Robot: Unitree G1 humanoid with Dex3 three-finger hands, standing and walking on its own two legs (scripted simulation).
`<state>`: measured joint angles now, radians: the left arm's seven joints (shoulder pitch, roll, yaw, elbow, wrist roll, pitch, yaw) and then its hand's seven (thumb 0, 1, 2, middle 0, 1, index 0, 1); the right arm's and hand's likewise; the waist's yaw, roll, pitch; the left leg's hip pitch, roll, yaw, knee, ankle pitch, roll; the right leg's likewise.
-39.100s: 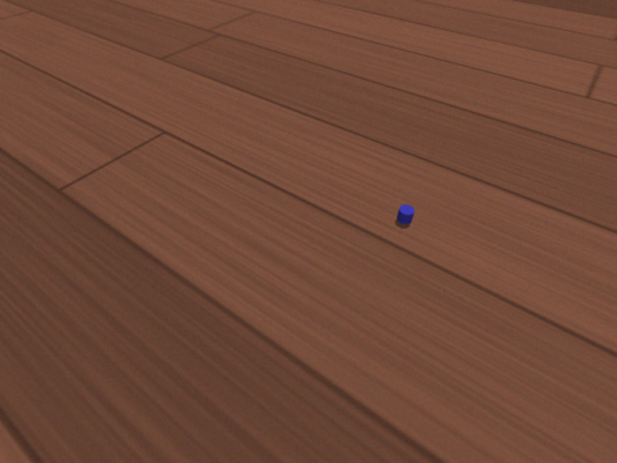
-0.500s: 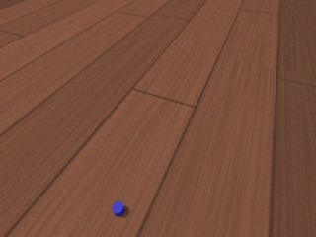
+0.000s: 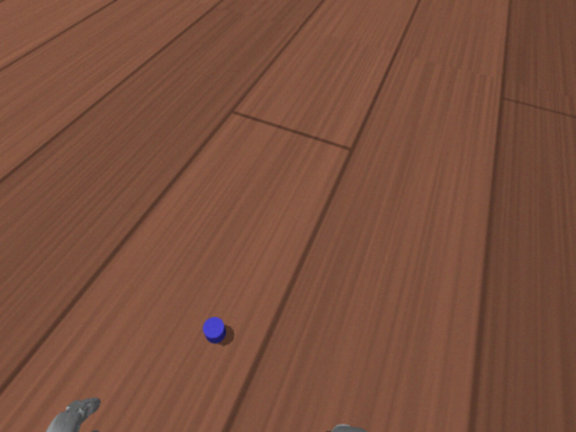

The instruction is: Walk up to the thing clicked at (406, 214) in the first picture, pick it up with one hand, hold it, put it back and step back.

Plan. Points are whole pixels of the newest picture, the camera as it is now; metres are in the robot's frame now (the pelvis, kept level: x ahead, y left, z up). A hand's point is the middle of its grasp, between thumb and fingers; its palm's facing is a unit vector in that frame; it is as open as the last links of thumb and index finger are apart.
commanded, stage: step back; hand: left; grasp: from above
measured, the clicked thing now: (214, 330) +0.48 +0.22 -0.73
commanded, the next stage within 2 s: none
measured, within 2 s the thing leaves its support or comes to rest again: neither
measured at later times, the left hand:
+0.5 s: hand out of the picture +0.02 +0.25 -0.15, palm faces -0.11 -0.91 -0.41, open 7.3 cm
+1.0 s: hand out of the picture -0.12 +0.27 -0.15, palm faces -0.01 -0.94 -0.34, open 7.3 cm
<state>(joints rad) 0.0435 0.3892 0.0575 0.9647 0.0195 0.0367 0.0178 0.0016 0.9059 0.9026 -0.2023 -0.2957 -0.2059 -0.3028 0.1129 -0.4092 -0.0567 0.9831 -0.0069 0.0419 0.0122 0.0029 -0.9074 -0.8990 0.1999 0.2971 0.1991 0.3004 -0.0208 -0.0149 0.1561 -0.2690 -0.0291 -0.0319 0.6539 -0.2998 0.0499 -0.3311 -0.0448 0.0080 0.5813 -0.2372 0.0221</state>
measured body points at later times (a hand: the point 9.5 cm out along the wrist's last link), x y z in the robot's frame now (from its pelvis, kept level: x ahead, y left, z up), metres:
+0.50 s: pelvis -0.10 -0.01 -0.01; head -0.04 -0.03 +0.43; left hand +0.03 +0.29 -0.12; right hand -0.03 -0.33 -0.14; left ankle -0.02 +0.11 -0.72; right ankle -0.11 -0.12 -0.73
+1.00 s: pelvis -0.24 +0.02 +0.00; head -0.20 +0.04 +0.45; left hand -0.12 +0.32 -0.13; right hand -0.17 -0.30 -0.10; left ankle -0.21 +0.12 -0.73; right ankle -0.21 -0.13 -0.65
